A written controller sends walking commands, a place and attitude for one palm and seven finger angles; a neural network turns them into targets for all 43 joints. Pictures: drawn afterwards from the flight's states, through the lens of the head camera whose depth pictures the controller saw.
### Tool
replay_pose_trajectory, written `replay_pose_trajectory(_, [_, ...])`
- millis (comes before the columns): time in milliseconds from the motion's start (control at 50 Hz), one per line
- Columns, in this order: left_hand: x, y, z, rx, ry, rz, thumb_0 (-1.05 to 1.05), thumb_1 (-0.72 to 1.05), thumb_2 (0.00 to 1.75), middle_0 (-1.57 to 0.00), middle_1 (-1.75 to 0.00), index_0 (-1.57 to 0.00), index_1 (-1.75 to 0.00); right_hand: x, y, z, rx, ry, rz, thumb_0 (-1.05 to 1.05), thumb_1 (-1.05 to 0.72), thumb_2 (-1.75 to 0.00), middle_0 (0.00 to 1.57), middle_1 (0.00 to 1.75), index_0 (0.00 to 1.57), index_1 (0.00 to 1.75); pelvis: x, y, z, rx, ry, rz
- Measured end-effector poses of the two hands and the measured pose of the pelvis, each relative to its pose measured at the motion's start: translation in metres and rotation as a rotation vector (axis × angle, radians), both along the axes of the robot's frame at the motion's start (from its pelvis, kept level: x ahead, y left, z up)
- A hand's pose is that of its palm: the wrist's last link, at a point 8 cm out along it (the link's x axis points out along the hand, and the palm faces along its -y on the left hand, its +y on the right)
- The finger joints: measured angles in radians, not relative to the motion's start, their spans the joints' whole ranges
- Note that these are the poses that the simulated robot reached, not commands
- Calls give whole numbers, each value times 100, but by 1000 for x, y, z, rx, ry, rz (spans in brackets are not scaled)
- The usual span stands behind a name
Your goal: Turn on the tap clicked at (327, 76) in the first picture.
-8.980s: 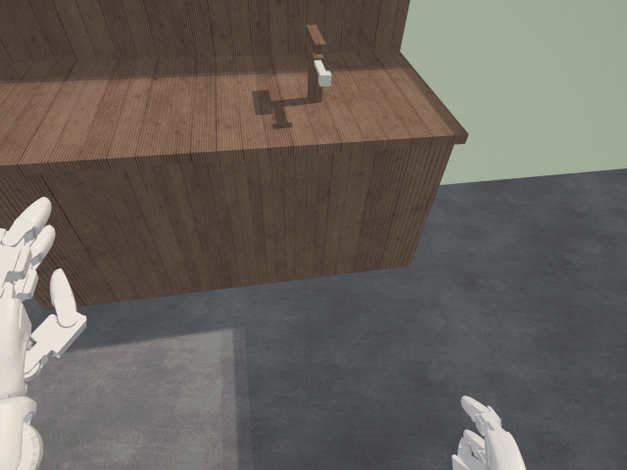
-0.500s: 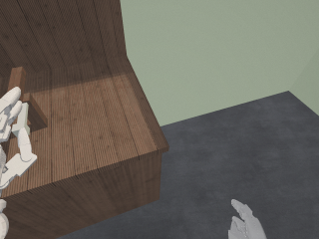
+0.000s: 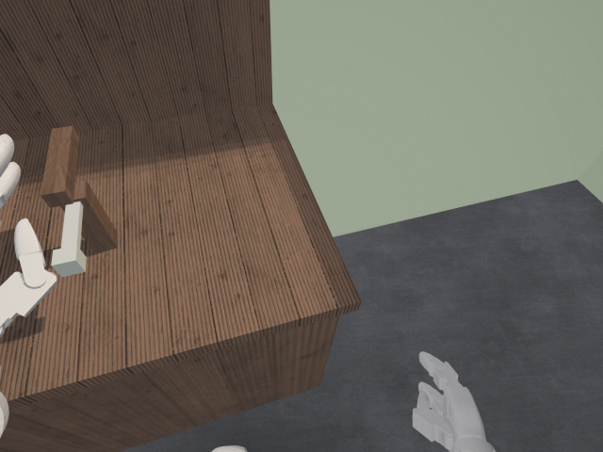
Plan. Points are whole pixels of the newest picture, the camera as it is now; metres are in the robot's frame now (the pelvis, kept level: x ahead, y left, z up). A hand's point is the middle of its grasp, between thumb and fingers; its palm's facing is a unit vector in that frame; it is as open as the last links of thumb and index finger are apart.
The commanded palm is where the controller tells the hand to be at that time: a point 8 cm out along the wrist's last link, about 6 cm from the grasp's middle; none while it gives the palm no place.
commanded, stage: come to a stop and stand still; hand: left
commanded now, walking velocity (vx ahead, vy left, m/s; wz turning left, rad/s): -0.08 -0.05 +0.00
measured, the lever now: (69, 261) +0.33 +0.32 +0.06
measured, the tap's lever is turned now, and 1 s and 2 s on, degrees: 0 0 0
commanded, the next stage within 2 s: look again from close up in 1.22 s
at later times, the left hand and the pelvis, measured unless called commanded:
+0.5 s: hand (10, 300) +0.21 +0.26 +0.18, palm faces +0.36 -0.85 -0.38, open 7.4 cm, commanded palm +0.16 +0.30 +0.19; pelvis +0.00 +0.02 +0.01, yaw +0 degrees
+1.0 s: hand out of the picture +0.21 +0.32 +0.18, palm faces +0.38 -0.81 -0.44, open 7.4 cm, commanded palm +0.14 +0.34 +0.19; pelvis -0.02 +0.06 +0.01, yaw -2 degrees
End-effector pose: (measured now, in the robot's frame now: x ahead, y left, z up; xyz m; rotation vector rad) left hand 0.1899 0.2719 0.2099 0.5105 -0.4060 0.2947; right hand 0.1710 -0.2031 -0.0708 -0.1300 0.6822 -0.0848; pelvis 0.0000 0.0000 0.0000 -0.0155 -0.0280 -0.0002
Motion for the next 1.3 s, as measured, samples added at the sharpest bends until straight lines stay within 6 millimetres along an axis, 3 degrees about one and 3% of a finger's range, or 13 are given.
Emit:
replay_pose_trajectory(200, [-13, 37, -25, -94, 133, 104, 1, 89, 90, -21, -30, -21, -31, -3, 2, 8, -79, 53, 1, 1, -91, -90, 20, 30, 20, 30, 4, 15, 9, -4, 17, -8])
replay_pose_trajectory(300, [-12, 33, -29, -169, 109, 99, 1, 89, 90, -21, -30, -20, -30, -5, -2, 15, -111, 39, 1, 1, -91, -90, 20, 30, 20, 30, -1, 18, 11, -8, 8, -3])
replay_pose_trajectory(400, [-12, 23, -18, -141, 79, 32, 1, 89, 90, -21, -30, -20, -30, -7, -3, 22, -108, 4, -24, 1, -91, -90, 20, 30, 20, 30, -3, 21, 12, -9, 7, -3])
replay_pose_trajectory(500, [-16, 31, -12, -82, 98, 39, 1, 89, 90, -21, -30, -21, -30, -12, -1, 20, -87, 5, -45, 1, -91, -90, 20, 30, 20, 30, -4, 23, 13, -10, 9, -7])
replay_pose_trajectory(560, [-5, 61, 14, 84, 23, 86, 1, 88, 90, -22, -30, -21, -31, -19, 1, 11, -116, 51, 11, 1, -91, -90, 20, 30, 20, 30, -13, 23, 11, -16, 8, -10])
replay_pose_trajectory(620, [7, 88, 27, 77, -45, 146, 1, 88, 90, -22, -30, -21, -31, -28, 2, 5, -104, 87, 26, 1, -91, -90, 20, 30, 20, 30, -22, 27, 10, -10, 6, -35])
replay_pose_trajectory(660, [10, 85, 16, 27, -12, 126, 1, 89, 90, -21, -30, -20, -30, -35, 3, 5, -78, 74, 3, 1, -91, -90, 20, 30, 20, 30, -24, 35, 11, -5, 6, -52])
replay_pose_trajectory(780, [-3, 33, -45, -61, 240, -121, 1, 89, 90, -20, -30, -20, -30, -55, 12, 10, -71, 38, -74, 1, -91, -90, 20, 30, 20, 30, -21, 54, 9, -1, -1, -72])
replay_pose_trajectory(820, [-8, 35, -55, -62, 275, -151, 1, 89, 90, -21, -30, -20, -30, -60, 17, 12, -89, 47, -86, 1, -91, -90, 20, 30, 20, 30, -21, 56, 9, -1, -3, -67])
replay_pose_trajectory(880, [-11, 55, -52, -29, 239, -110, 1, 88, 90, -22, -30, -21, -31, -63, 25, 14, -114, 71, -72, 1, -91, -90, 20, 30, 20, 30, -23, 58, 8, -6, -4, -52])
replay_pose_trajectory(960, [-14, 85, -26, 17, 98, -1, 1, 88, 90, -22, -30, -22, -31, -58, 37, 12, -124, 81, -11, 1, -91, -90, 20, 30, 20, 30, -25, 62, 7, -19, -2, -32])
replay_pose_trajectory(1040, [-21, 94, -5, 14, -19, 37, 1, 89, 90, -22, -30, -21, -31, -46, 48, 12, -115, 56, 29, 1, -91, -90, 20, 30, 20, 30, -23, 67, 8, -25, 2, -31])
replay_pose_trajectory(1300, [-7, 86, -39, -87, 112, 0, 1, 89, 90, -21, -30, -21, -30, -15, 62, 26, -97, -30, 44, 1, -91, -90, 20, 30, 20, 30, -16, 72, 10, -16, 8, -34])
